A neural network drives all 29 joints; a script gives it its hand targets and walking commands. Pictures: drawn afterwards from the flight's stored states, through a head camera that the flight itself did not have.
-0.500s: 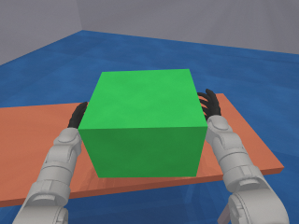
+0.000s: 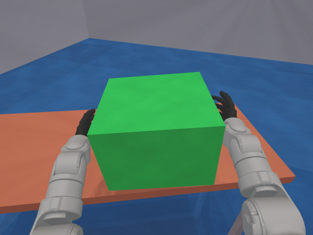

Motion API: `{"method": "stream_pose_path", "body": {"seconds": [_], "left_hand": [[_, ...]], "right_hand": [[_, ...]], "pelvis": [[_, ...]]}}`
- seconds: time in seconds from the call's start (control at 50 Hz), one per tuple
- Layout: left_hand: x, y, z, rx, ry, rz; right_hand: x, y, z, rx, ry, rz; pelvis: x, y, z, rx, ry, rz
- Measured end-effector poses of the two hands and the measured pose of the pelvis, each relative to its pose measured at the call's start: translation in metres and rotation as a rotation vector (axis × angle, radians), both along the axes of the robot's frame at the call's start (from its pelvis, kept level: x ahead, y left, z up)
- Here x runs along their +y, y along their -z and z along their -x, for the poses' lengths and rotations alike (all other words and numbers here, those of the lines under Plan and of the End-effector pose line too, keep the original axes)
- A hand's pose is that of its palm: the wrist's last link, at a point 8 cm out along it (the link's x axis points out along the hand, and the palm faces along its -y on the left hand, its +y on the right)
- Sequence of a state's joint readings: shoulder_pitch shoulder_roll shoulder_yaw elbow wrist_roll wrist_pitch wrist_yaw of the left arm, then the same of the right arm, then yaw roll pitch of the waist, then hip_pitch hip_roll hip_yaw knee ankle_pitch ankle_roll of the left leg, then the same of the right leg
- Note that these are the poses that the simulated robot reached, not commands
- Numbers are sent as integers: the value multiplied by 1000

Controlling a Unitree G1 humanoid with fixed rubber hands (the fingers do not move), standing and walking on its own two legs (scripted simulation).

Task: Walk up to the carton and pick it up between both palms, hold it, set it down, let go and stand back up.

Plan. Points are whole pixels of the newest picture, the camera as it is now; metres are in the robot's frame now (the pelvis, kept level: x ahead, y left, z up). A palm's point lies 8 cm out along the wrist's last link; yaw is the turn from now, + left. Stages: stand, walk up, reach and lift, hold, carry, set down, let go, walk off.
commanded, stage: reach and lift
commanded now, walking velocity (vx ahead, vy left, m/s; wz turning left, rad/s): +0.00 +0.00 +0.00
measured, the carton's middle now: (157, 127) +0.41 -0.02 +0.12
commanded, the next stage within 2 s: hold in 0.34 s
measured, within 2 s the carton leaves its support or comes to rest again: neither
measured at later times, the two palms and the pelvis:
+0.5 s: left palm (77, 130) +0.35 +0.19 +0.16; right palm (223, 111) +0.38 -0.19 +0.20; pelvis +0.00 +0.00 +0.00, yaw +0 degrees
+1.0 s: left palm (74, 132) +0.34 +0.19 +0.17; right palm (226, 110) +0.36 -0.19 +0.21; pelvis -0.01 +0.00 +0.00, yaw +0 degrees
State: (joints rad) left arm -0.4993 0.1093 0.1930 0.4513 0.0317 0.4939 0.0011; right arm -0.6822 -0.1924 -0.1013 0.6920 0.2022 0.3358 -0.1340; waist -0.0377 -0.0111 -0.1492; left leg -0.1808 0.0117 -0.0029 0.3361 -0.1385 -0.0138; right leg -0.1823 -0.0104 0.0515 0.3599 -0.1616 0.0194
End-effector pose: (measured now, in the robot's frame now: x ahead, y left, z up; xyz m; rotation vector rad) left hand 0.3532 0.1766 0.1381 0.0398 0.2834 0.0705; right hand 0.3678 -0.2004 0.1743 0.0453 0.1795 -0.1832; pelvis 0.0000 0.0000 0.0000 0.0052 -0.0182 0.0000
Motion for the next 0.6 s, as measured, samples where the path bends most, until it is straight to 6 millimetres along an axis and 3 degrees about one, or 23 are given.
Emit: {"method": "stream_pose_path", "body": {"seconds": [0.3,0.6], "left_hand": [[9,-10,-10,-14,-24,1],[13,-31,8,-41,-33,-4]], "right_hand": [[9,-11,-18,-20,-28,34],[14,-29,-2,-47,-36,35]], "pelvis": [[-1,-1,-8,10,0,-1],[-1,0,0,-26,0,0]]}}
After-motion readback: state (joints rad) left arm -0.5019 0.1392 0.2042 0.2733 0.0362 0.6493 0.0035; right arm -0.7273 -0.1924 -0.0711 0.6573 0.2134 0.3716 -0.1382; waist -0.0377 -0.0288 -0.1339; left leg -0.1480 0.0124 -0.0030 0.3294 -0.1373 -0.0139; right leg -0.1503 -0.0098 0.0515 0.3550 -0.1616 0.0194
